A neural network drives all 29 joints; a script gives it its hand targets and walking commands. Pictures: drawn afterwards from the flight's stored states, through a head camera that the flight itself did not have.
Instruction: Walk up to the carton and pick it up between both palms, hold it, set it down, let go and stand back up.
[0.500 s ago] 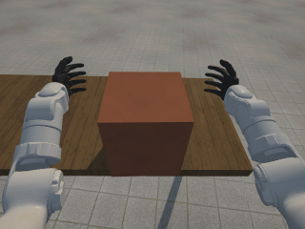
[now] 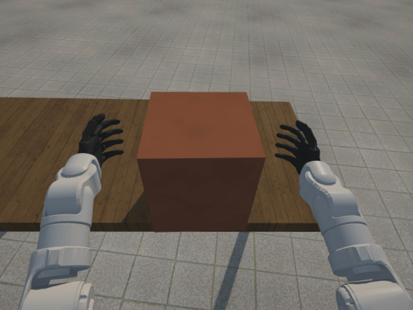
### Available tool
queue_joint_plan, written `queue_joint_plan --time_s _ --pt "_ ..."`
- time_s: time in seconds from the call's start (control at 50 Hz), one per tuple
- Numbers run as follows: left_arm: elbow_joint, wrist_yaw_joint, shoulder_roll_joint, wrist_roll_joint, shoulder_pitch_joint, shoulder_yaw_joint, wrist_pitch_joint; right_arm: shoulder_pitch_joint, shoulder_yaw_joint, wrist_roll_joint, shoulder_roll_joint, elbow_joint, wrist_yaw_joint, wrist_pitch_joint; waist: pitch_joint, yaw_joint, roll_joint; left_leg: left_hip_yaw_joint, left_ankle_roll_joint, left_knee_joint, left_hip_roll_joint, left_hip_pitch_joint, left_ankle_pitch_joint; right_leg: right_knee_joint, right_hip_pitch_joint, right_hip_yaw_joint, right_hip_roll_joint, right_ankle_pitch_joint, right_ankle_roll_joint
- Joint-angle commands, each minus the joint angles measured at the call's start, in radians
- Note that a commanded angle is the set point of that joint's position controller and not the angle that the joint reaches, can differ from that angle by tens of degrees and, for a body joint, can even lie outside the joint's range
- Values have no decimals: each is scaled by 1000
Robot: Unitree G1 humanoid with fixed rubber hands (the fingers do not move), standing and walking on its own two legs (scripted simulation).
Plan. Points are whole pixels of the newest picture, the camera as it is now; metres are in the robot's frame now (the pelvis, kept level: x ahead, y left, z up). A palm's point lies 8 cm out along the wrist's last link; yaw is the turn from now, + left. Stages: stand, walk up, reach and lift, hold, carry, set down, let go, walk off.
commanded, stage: set down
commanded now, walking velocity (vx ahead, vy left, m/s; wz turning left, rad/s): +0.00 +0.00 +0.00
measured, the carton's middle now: (199, 163) +0.43 +0.02 +0.05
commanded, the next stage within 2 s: let go in 1.96 s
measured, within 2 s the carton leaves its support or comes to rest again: neither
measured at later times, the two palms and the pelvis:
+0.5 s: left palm (86, 216) +0.28 +0.23 +0.07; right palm (316, 211) +0.28 -0.20 +0.07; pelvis +0.02 -0.01 +0.00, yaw +0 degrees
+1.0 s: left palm (83, 264) +0.21 +0.23 +0.02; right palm (317, 252) +0.22 -0.20 +0.02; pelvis +0.03 +0.00 +0.00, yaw +0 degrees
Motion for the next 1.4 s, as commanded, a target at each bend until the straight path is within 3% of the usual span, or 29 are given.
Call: queue_joint_plan --time_s 0.0,0.1,0.18,0.36,0.58,0.76,0.84,0.94,1.02,1.04,1.08,1.14,1.16,1.18,1.24,1.26,1.32,1.34,1.36,1.38 --pt "-235 -3 89 27 -151 51 -19 -190 -25 3 -96 -244 -3 -44 -201 19 40 2 -16 -14 -55 192 126 -53 -55 -34 61 67 21" --pt "-396 3 78 -2 -50 32 -61 -64 -49 -22 -92 -405 5 -74 -227 9 60 11 -29 -4 -56 219 139 -49 -79 -24 57 77 15" --pt "-462 0 80 -23 63 27 -105 61 -51 -40 -76 -486 9 -92 -236 17 62 14 -30 -4 -55 232 152 -54 -81 -6 44 82 14" --pt "-481 -27 71 -40 325 14 -217 348 -32 -82 -27 -605 12 -130 -155 45 20 3 -18 -22 -56 234 171 -93 -81 23 23 76 13" --pt "-515 -30 96 -59 579 -49 -400 667 -22 -120 0 -693 42 -245 -99 58 45 -31 -27 -6 -52 275 267 -124 -120 30 15 87 -2" --pt "-461 -32 101 -65 752 -98 -559 836 -10 -133 16 -646 63 -369 -48 65 52 -55 -31 15 -43 297 319 -140 -150 38 10 62 -28" --pt "-412 -32 106 -67 761 -112 -601 834 -13 -151 19 -597 71 -398 -13 66 57 -53 -27 7 -36 279 265 -146 -167 39 4 5 -37" --pt "-392 -15 108 -68 738 -127 -576 793 -22 -174 26 -545 79 -383 -6 65 55 -39 -21 -21 -25 232 157 -137 -160 35 -4 -59 -36" --pt "-398 -17 87 -39 835 -118 -571 848 22 -138 21 -539 82 -402 -11 87 43 -26 -35 -21 -40 277 262 -141 -86 54 5 66 -14" --pt "-388 -20 91 -26 848 -108 -573 855 11 -147 35 -516 78 -412 -19 65 31 -29 -32 -7 -41 296 287 -136 -90 54 1 97 -5" --pt "-311 -32 86 -9 819 -106 -552 827 7 -173 14 -438 80 -399 19 63 36 -29 -30 -19 -38 287 229 -154 -127 36 6 -1 -13" --pt "-326 -26 79 3 807 -123 -543 814 -14 -195 19 -426 81 -395 45 55 47 -23 -27 -33 -35 277 185 -152 -143 27 8 -38 -15" --pt "-322 -25 82 -1 769 -119 -540 780 -18 -191 21 -434 85 -394 50 63 27 -20 -28 -35 -34 262 157 -148 -137 27 5 -50 -15" --pt "-318 -17 81 2 786 -118 -541 782 -1 -190 22 -441 88 -398 38 73 40 -16 -23 -35 -38 262 160 -146 -133 31 2 -46 -14" --pt "-286 -17 64 24 790 -139 -521 791 -12 -211 7 -363 96 -391 53 55 52 -18 -27 -30 -34 258 172 -138 -140 18 11 -43 -14" --pt "-311 -11 69 18 786 -126 -525 785 -13 -211 9 -391 97 -403 5 60 50 -15 -29 -22 -35 275 212 -123 -125 18 11 9 -11" --pt "-266 -9 59 42 781 -123 -517 764 -23 -210 9 -306 108 -418 0 57 87 -9 -38 -14 -36 293 219 -127 -137 15 14 -7 -17" --pt "-283 -6 71 33 772 -128 -522 766 -16 -206 7 -325 109 -423 3 53 74 -16 -32 -16 -35 281 211 -132 -149 5 15 -16 -16" --pt "-234 -7 46 41 788 -143 -512 766 -17 -227 -3 -271 114 -420 21 43 86 -21 -40 -17 -34 291 208 -133 -180 8 15 -28 -20" --pt "-194 -7 54 63 785 -131 -502 759 -22 -229 -3 -234 116 -415 31 51 58 -18 -38 -9 -37 294 212 -127 -168 6 13 -18 -19"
